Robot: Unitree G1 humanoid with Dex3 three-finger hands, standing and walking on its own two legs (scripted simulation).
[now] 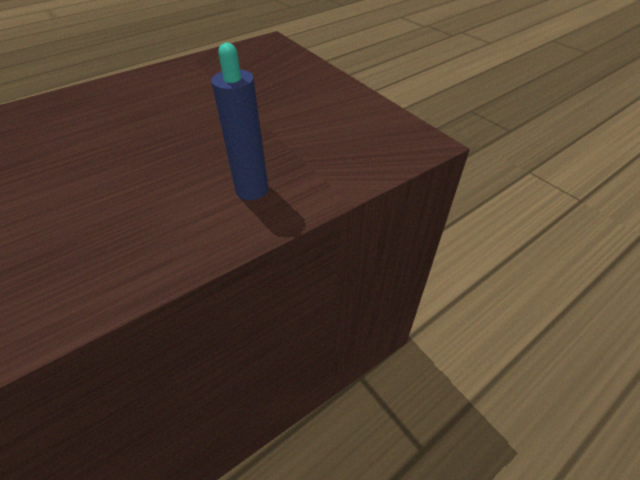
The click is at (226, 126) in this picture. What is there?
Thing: necked bottle
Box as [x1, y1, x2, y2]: [211, 42, 267, 199]
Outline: 226,42 221,44 218,50 222,71 214,75 211,81 235,191 237,195 241,198 255,199 262,196 267,191 267,181 253,78 251,73 245,70 241,70 239,68 236,49 232,44
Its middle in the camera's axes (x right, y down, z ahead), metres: -0.12 -0.16 +0.60
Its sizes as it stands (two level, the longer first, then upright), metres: 0.057 0.057 0.248
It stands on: a support 0.80 m high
